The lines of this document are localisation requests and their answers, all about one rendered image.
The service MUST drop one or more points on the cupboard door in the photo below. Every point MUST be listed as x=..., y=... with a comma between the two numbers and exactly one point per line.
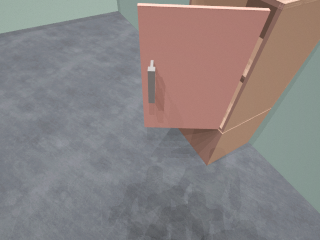
x=199, y=53

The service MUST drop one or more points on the handle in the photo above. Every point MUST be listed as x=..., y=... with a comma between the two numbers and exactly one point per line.
x=151, y=82

